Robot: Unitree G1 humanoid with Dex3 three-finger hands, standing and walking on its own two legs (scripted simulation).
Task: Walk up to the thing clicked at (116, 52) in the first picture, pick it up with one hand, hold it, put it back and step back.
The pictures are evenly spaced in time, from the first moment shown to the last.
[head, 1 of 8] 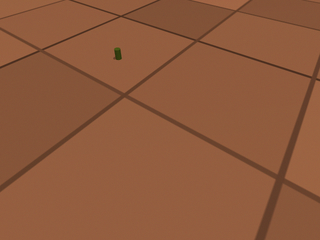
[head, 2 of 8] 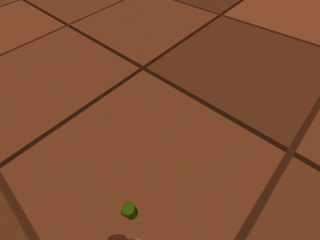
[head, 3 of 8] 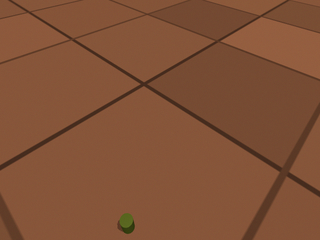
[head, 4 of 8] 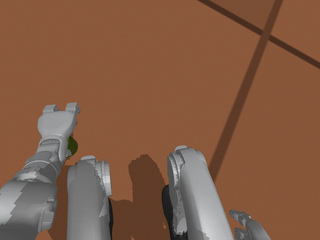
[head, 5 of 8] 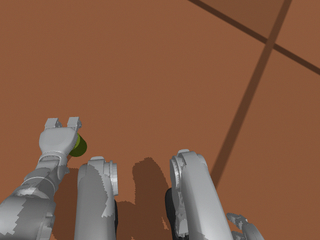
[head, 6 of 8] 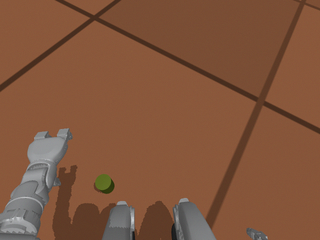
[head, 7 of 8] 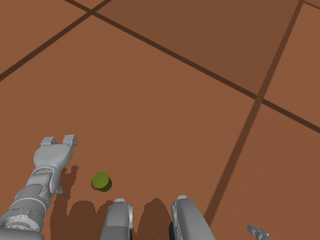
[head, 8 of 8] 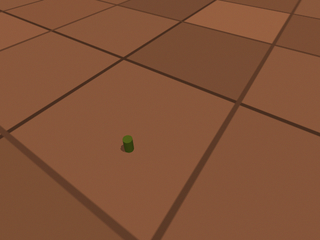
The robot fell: no
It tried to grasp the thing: yes
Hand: left
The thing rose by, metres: 0.01
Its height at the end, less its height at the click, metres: +0.00
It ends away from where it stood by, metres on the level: 0.01
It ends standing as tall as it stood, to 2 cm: yes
